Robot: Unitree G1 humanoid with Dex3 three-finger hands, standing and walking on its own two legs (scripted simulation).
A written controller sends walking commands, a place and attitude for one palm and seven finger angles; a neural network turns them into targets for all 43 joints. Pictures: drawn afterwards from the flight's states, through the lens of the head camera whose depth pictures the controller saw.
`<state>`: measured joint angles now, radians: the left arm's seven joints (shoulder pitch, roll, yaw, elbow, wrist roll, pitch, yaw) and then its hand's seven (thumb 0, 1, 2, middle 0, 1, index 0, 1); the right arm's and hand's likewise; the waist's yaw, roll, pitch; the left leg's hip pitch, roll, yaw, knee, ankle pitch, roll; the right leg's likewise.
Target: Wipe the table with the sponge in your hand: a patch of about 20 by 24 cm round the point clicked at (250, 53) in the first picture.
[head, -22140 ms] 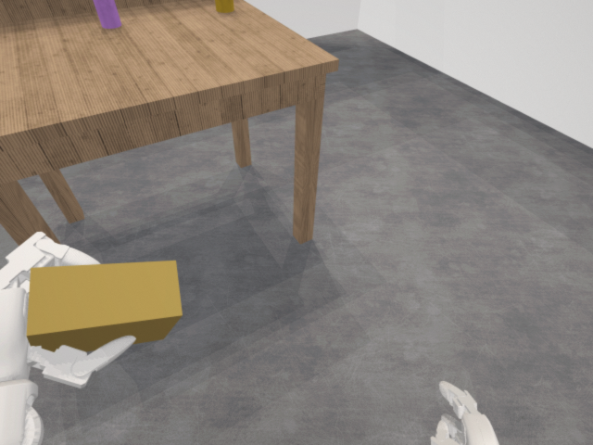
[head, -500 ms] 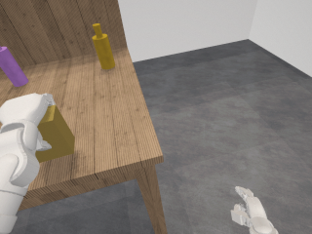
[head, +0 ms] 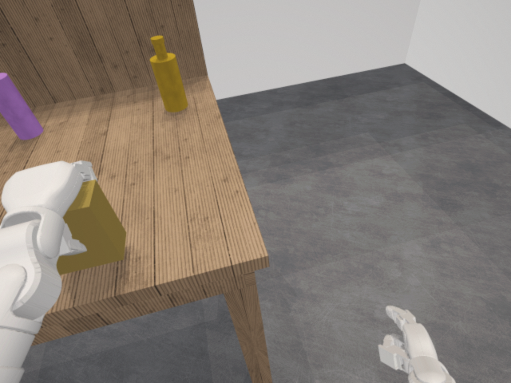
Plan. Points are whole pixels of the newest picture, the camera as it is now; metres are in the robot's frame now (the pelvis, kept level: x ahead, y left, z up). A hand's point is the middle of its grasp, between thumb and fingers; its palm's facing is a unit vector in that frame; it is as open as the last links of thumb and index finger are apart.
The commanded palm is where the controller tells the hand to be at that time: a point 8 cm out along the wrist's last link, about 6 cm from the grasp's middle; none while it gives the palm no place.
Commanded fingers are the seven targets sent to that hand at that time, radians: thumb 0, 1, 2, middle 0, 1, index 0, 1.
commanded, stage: lower the sponge onto the table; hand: left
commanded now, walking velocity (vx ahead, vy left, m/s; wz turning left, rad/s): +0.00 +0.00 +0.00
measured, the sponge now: (82, 237) +0.27 +0.32 +0.11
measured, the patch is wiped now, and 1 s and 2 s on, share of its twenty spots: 0.00 0.15 0.30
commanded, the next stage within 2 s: wipe forward along the first lane in 0.80 s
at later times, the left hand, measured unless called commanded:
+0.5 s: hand (74, 223) +0.27 +0.32 +0.14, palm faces +0.03 -0.02 -1.00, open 10.2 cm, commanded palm +0.24 +0.33 +0.22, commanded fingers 0.00 0.10 1.30 -1.20 -1.60 -1.20 -1.60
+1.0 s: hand (69, 227) +0.27 +0.33 +0.14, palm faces +0.04 -0.02 -1.00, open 10.2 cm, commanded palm +0.24 +0.33 +0.19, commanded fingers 0.00 0.10 1.30 -1.20 -1.60 -1.20 -1.60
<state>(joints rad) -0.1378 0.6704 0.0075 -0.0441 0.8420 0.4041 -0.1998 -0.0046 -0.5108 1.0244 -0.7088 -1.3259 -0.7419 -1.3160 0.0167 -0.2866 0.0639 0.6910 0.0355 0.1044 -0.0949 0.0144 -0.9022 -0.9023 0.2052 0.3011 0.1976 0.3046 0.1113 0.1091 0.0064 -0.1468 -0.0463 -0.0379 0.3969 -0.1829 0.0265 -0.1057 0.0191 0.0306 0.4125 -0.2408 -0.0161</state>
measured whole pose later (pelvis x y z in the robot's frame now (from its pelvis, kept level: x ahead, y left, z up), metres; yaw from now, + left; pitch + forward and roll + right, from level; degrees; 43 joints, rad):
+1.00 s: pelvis +0.01 +0.00 +0.00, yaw +0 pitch -3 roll +0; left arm -0.06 0.62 0.01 -0.02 0.88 0.37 -0.11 0.00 -0.51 1.03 -0.70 -1.34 -0.73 -1.33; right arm 0.03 -0.28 0.05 0.71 0.03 0.11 -0.09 0.01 -0.90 -0.90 0.21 0.30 0.20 0.30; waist 0.11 0.10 0.00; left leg -0.14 -0.05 -0.04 0.38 -0.19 0.03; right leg -0.09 0.01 0.03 0.39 -0.24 -0.01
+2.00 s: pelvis -0.01 -0.01 -0.01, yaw +1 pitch +3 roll +0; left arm -0.63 0.73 0.04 0.81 1.01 0.00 -0.09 0.02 -0.57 1.08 -0.75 -1.28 -0.77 -1.30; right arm 0.19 -0.29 0.00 0.75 0.05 0.10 -0.10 0.01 -0.90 -0.90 0.21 0.30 0.20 0.30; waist 0.04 0.07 -0.05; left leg -0.34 -0.03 -0.06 0.49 -0.20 0.01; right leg -0.28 0.04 0.00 0.48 -0.25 -0.03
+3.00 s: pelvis +0.02 +0.02 -0.01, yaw +1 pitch +7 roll -1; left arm -0.80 0.78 -0.04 0.93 1.02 -0.01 -0.07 0.00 -0.55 1.08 -0.72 -1.32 -0.74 -1.34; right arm 0.26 -0.28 -0.02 0.76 0.06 0.13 -0.09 0.01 -0.90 -0.90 0.21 0.30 0.20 0.30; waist 0.02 0.05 -0.06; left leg -0.38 -0.05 -0.05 0.51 -0.24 0.05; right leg -0.31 0.02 0.02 0.45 -0.27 0.00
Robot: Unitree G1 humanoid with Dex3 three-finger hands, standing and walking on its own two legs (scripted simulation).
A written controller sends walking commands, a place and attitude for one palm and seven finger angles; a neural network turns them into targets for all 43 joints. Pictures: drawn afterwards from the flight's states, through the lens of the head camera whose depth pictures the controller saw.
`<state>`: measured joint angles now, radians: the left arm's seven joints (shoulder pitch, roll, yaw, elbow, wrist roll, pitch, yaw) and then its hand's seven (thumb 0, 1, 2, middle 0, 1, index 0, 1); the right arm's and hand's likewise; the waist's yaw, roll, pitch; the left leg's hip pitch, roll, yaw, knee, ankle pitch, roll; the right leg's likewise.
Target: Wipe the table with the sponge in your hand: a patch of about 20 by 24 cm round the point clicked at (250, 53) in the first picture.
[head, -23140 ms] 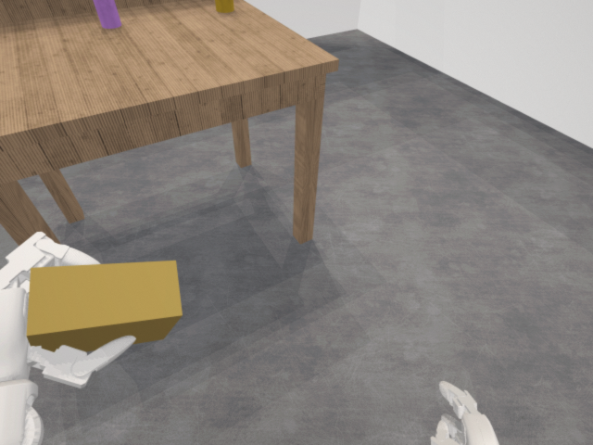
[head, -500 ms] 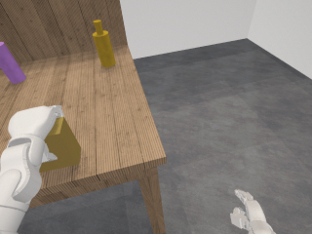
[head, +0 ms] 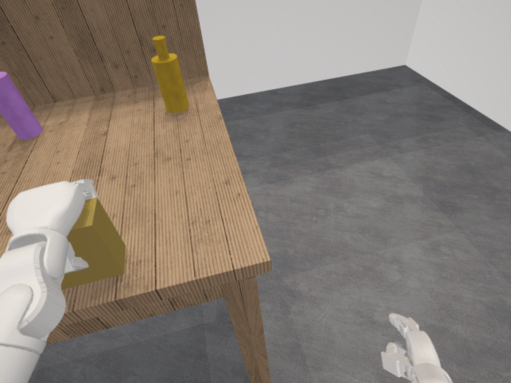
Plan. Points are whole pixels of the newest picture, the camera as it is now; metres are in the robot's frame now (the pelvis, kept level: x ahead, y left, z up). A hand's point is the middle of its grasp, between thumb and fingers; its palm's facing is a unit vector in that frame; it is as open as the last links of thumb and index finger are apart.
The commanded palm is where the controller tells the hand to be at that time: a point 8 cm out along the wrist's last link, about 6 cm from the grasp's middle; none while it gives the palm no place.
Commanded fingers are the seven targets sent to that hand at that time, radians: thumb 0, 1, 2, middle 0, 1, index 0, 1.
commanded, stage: wipe forward along the first lane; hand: left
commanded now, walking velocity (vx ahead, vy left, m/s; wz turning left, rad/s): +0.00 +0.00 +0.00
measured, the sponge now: (83, 253) +0.26 +0.33 +0.08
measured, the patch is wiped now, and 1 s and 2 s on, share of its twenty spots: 0.15 0.30 0.50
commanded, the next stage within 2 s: slide across to the middle lane in 1.52 s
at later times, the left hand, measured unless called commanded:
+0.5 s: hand (76, 208) +0.30 +0.34 +0.14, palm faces -0.07 +0.02 -1.00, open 10.2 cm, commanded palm +0.29 +0.35 +0.17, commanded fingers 0.00 0.10 1.30 -1.20 -1.60 -1.20 -1.60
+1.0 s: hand (82, 189) +0.34 +0.36 +0.14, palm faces -0.12 +0.06 -0.99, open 10.2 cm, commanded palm +0.34 +0.36 +0.16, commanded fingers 0.00 0.10 1.30 -1.20 -1.60 -1.20 -1.60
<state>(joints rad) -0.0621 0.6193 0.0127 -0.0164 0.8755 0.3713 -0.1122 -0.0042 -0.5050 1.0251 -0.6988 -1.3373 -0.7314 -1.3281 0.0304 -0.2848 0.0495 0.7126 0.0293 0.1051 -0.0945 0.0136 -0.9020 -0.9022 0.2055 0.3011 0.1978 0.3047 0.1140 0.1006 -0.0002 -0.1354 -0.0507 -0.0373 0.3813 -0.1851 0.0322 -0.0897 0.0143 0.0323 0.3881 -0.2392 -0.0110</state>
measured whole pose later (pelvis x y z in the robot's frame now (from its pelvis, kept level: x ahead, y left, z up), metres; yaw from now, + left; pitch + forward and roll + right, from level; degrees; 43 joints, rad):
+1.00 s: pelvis -0.01 -0.02 -0.01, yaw +1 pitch +3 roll +0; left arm -0.63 0.73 0.04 0.81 1.01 0.00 -0.09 0.02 -0.57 1.08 -0.75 -1.28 -0.77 -1.30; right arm 0.19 -0.29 0.00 0.75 0.05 0.10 -0.10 0.01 -0.90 -0.90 0.21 0.30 0.20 0.30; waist 0.04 0.07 -0.05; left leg -0.34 -0.03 -0.06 0.49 -0.20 0.01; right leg -0.28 0.04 0.00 0.48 -0.25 -0.03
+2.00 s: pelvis +0.02 +0.01 -0.01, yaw +1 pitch +7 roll -1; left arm -0.80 0.78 -0.04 0.93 1.02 -0.01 -0.07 0.00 -0.55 1.08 -0.72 -1.32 -0.74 -1.34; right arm 0.26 -0.28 -0.02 0.76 0.06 0.13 -0.09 0.01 -0.90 -0.90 0.21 0.30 0.20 0.30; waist 0.02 0.05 -0.06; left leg -0.38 -0.05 -0.05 0.51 -0.24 0.05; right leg -0.31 0.02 0.02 0.45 -0.27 0.00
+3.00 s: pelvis +0.04 -0.01 +0.00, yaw -1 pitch +3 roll +0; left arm -0.49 0.57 -0.06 0.46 0.94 0.34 -0.07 -0.01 -0.52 1.08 -0.66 -1.39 -0.68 -1.41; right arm 0.11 -0.30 0.02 0.71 0.05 0.15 -0.06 0.01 -0.90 -0.90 0.20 0.30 0.20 0.30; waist 0.04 0.08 -0.07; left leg -0.24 -0.04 -0.03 0.44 -0.26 0.03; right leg -0.19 0.02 0.04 0.44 -0.30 -0.02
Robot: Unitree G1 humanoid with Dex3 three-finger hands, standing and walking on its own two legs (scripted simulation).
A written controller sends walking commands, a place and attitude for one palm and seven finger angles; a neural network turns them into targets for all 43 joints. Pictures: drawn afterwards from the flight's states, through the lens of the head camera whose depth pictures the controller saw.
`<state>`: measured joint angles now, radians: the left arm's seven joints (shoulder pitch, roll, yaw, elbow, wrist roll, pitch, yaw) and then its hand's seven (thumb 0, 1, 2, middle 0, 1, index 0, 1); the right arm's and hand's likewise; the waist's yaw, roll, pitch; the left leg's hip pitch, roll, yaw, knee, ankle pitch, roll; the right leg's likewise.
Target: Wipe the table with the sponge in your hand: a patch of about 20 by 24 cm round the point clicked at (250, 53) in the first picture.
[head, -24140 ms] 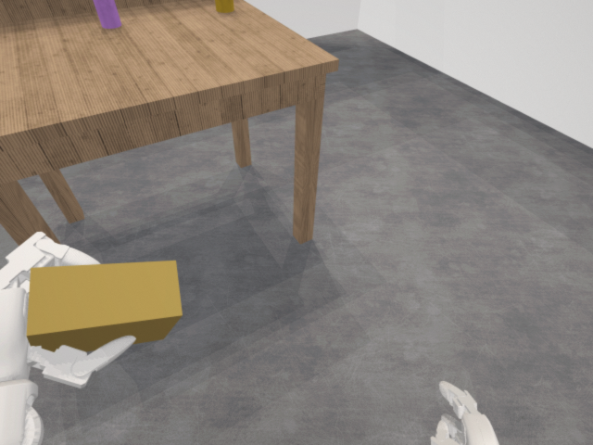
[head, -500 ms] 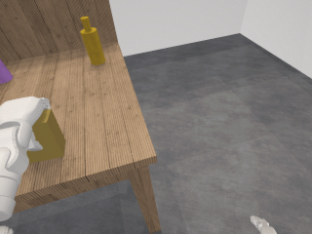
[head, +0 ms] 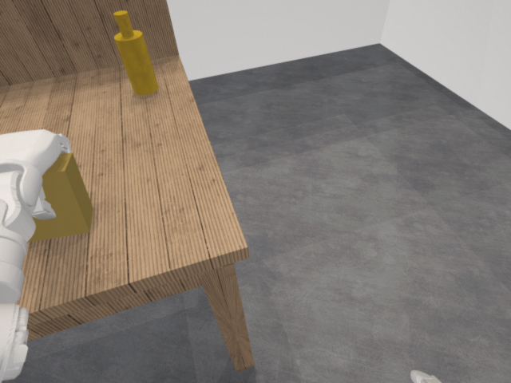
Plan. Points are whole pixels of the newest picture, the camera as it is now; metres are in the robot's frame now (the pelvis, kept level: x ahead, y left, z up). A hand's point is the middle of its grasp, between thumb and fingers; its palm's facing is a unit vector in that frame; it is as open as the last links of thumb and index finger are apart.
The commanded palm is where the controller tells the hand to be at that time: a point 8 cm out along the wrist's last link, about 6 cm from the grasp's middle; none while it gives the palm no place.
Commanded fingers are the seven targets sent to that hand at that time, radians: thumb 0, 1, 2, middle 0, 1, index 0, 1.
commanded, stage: wipe forward along the first lane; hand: left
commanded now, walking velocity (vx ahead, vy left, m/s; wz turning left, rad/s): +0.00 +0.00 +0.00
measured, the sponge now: (52, 207) +0.35 +0.38 +0.09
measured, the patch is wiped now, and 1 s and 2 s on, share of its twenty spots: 0.30 0.50 0.55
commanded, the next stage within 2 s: slide across to the middle lane in 0.52 s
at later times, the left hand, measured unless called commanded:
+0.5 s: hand (42, 157) +0.42 +0.40 +0.15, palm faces -0.14 +0.05 -0.99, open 10.2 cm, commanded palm +0.41 +0.40 +0.17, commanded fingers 0.00 0.10 1.30 -1.20 -1.60 -1.20 -1.60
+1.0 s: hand (48, 148) +0.43 +0.40 +0.15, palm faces -0.13 +0.09 -0.99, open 10.3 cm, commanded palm +0.43 +0.37 +0.20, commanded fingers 0.00 0.10 1.30 -1.20 -1.60 -1.20 -1.60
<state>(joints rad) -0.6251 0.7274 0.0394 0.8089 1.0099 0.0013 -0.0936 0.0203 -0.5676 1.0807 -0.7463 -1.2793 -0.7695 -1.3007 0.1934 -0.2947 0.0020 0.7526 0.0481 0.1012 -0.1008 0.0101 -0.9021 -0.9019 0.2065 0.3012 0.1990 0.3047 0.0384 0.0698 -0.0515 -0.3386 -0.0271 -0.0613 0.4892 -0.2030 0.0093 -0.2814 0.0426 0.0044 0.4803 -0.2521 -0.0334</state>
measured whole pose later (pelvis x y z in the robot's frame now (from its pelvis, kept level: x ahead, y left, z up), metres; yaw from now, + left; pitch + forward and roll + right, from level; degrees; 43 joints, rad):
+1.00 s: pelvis +0.03 +0.03 +0.00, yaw +0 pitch +7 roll -1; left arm -0.80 0.78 -0.04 0.93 1.02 -0.01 -0.07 0.00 -0.55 1.08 -0.72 -1.32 -0.74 -1.34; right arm 0.26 -0.28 -0.02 0.76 0.06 0.13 -0.09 0.01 -0.90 -0.90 0.21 0.30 0.20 0.30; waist 0.02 0.05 -0.06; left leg -0.38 -0.05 -0.05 0.51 -0.24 0.05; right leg -0.31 0.02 0.02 0.45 -0.27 0.00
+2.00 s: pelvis +0.05 +0.01 +0.00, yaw -1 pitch +3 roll +0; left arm -0.49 0.57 -0.06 0.46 0.94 0.34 -0.07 -0.01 -0.52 1.08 -0.66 -1.39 -0.68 -1.41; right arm 0.11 -0.30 0.02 0.71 0.05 0.15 -0.06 0.01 -0.90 -0.90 0.20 0.30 0.20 0.30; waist 0.04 0.08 -0.07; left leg -0.24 -0.04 -0.03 0.44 -0.26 0.03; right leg -0.19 0.02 0.04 0.44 -0.30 -0.02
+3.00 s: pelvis +0.04 +0.01 +0.00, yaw -2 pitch +0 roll +1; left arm -0.13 0.50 -0.14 -0.08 0.95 0.58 -0.05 0.00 -0.50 1.07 -0.65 -1.39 -0.67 -1.41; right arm 0.02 -0.28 0.07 0.66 0.05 0.13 -0.03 0.01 -0.90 -0.90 0.20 0.30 0.20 0.30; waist 0.09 0.11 -0.06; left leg -0.18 -0.05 0.00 0.45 -0.27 0.03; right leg -0.16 0.02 0.06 0.48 -0.32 -0.01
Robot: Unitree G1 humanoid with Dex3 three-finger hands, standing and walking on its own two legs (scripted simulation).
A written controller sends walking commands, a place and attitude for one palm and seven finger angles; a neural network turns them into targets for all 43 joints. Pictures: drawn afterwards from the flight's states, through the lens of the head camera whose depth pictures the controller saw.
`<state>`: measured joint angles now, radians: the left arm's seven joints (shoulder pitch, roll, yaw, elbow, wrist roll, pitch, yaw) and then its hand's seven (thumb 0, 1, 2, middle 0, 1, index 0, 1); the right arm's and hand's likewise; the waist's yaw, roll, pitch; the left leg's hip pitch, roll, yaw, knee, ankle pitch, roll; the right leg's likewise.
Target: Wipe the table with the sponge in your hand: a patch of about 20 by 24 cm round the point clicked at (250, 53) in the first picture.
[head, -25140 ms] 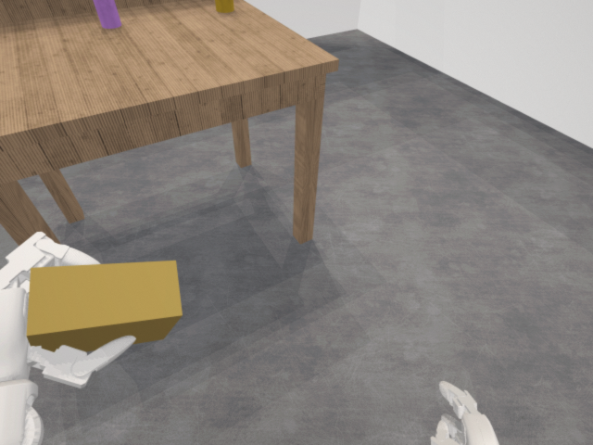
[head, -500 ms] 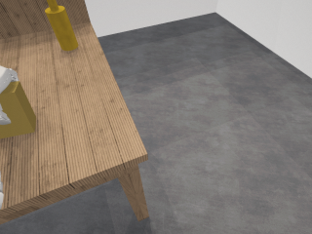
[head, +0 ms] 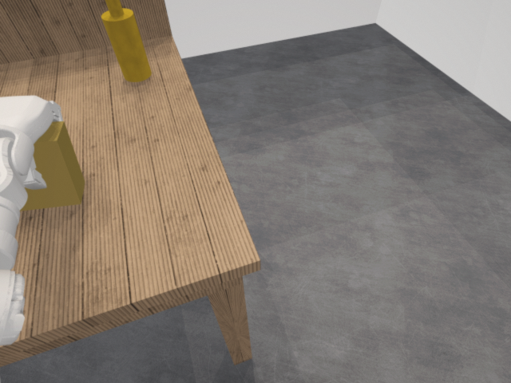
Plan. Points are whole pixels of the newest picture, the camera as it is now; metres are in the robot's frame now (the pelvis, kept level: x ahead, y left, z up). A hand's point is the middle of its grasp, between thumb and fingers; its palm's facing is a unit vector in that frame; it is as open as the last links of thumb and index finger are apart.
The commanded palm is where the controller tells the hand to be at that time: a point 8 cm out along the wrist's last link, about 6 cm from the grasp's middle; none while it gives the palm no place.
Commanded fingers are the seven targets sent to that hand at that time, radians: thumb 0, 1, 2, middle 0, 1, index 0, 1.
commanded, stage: slide across to the middle lane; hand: left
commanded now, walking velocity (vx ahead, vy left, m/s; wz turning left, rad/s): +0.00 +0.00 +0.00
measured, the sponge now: (41, 177) +0.39 +0.38 +0.10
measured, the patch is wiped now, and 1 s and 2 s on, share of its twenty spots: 0.50 0.55 0.70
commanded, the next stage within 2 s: wipe back along the middle lane in 0.28 s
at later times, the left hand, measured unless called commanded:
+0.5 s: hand (83, 137) +0.43 +0.31 +0.15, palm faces -0.05 +0.04 -1.00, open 10.3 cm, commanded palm +0.41 +0.30 +0.20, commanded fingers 0.00 0.10 1.30 -1.20 -1.60 -1.20 -1.60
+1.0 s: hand (86, 160) +0.39 +0.29 +0.14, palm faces +0.01 +0.00 -1.00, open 10.3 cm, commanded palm +0.36 +0.28 +0.18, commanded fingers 0.00 0.10 1.30 -1.20 -1.60 -1.20 -1.60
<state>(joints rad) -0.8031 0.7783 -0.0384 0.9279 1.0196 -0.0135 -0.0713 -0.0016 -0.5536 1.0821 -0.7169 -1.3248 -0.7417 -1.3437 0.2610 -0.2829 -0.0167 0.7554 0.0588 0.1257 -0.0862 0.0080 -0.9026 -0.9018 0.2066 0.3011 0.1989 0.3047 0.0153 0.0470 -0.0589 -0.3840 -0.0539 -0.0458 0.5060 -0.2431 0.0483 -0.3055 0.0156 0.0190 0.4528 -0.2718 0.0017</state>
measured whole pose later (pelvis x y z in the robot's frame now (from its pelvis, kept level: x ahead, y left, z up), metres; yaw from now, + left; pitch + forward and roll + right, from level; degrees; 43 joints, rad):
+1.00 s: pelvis +0.02 -0.02 +0.00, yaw -1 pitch +3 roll +0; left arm -0.49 0.57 -0.06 0.46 0.94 0.34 -0.07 -0.01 -0.52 1.08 -0.66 -1.39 -0.68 -1.41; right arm 0.11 -0.30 0.02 0.71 0.05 0.15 -0.06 0.01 -0.90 -0.90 0.20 0.30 0.20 0.30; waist 0.04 0.08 -0.07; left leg -0.24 -0.04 -0.03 0.44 -0.26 0.03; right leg -0.19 0.02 0.04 0.44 -0.30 -0.02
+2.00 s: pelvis +0.01 -0.01 +0.00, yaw -2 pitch +0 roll +1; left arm -0.13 0.50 -0.14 -0.08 0.95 0.58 -0.05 0.00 -0.50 1.07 -0.65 -1.39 -0.67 -1.41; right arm 0.02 -0.28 0.07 0.66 0.05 0.13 -0.03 0.01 -0.90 -0.90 0.20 0.30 0.20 0.30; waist 0.09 0.11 -0.06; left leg -0.18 -0.05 0.00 0.45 -0.27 0.03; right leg -0.16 0.02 0.06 0.48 -0.32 -0.01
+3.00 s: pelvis -0.01 -0.03 +0.00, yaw -2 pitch -3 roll +1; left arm -0.32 0.39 -0.36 0.03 0.96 0.70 -0.09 -0.02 -0.54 1.07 -0.71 -1.33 -0.74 -1.33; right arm -0.03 -0.27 0.09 0.72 0.05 0.14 -0.03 0.01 -0.90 -0.90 0.20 0.30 0.20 0.30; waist 0.11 0.11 -0.05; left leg -0.15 -0.04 -0.02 0.41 -0.21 0.01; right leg -0.13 0.03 0.04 0.48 -0.29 -0.03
